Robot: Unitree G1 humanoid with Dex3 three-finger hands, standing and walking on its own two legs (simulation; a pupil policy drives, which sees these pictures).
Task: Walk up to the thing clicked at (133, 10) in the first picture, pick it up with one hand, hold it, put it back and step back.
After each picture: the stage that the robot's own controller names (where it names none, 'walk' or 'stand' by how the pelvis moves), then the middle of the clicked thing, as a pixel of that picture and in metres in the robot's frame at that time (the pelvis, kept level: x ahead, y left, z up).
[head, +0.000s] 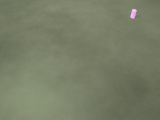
stand; (133, 13) +2.11 -0.73 -0.72
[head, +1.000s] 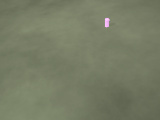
walk; (106, 22) +2.06 -0.19 -0.69
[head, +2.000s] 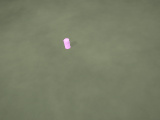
walk; (67, 43) +1.45 +0.31 -0.71
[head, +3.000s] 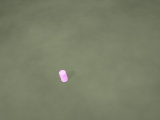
walk; (63, 76) +0.95 +0.32 -0.71
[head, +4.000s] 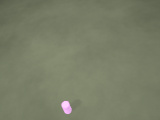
walk; (66, 107) +0.61 +0.27 -0.71
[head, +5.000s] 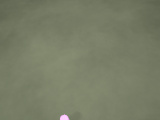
stand; out of the picture +0.45 +0.25 -0.71
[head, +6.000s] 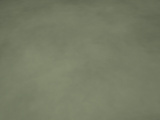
stand; out of the picture +0.40 +0.22 -0.72
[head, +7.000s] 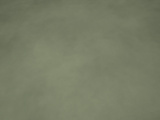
stand; out of the picture +0.38 +0.19 -0.72
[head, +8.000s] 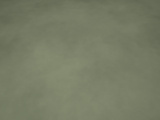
stand; out of the picture +0.39 +0.17 -0.72
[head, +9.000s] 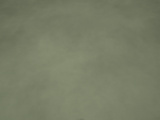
stand; out of the picture +0.42 +0.16 -0.71
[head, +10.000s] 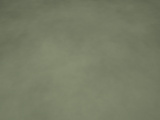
stand; out of the picture +0.43 +0.14 -0.72
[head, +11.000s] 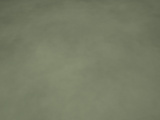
stand; out of the picture +0.40 +0.15 -0.72
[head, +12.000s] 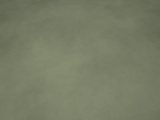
stand; out of the picture +0.41 +0.17 -0.72
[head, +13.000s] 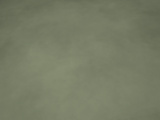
stand; out of the picture +0.40 +0.19 -0.72
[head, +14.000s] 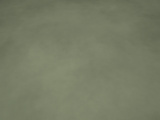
stand; out of the picture +0.40 +0.17 -0.73
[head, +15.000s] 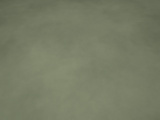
stand; out of the picture +0.40 +0.17 -0.73
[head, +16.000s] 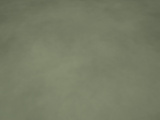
go down; out of the picture +0.41 +0.16 -0.73
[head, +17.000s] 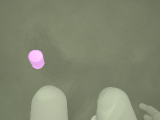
go down; (36, 59) +0.48 +0.22 -0.36
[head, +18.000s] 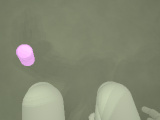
approach; (26, 55) +0.47 +0.25 -0.30
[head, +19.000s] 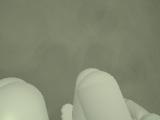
close in; out of the picture +0.45 +0.29 -0.22
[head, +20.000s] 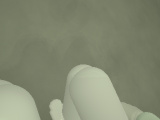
close; out of the picture +0.45 +0.30 -0.22
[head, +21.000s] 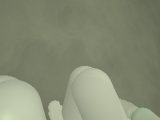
lift; out of the picture +0.40 +0.26 -0.23
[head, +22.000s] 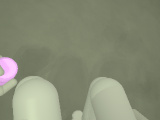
lift; (4, 72) +0.35 +0.25 -0.15
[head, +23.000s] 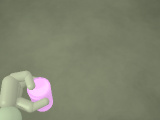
lift; (41, 95) +0.31 +0.16 +0.02
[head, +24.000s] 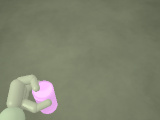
hold; (45, 98) +0.31 +0.16 +0.00
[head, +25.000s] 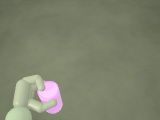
hold; (51, 98) +0.32 +0.14 +0.00
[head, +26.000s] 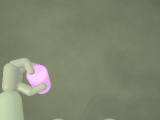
crouch; (39, 80) +0.38 +0.17 -0.06
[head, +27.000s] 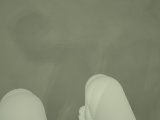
lower; out of the picture +0.48 +0.27 -0.12
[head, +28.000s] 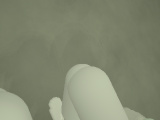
lower; out of the picture +0.44 +0.30 -0.23
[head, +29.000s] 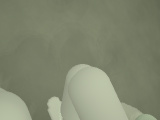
lower; out of the picture +0.44 +0.30 -0.23
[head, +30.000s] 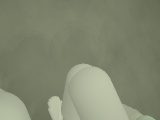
lower; out of the picture +0.44 +0.30 -0.23
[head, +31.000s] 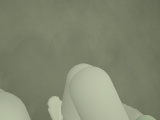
lower; out of the picture +0.44 +0.31 -0.23
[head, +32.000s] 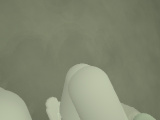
open; out of the picture +0.44 +0.29 -0.24
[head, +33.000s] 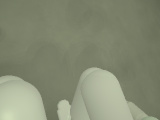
stand; out of the picture +0.45 +0.27 -0.25
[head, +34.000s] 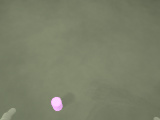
stand; (57, 104) +0.43 +0.17 -0.58
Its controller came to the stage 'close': yes
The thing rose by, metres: 0.71
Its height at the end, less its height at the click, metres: +0.00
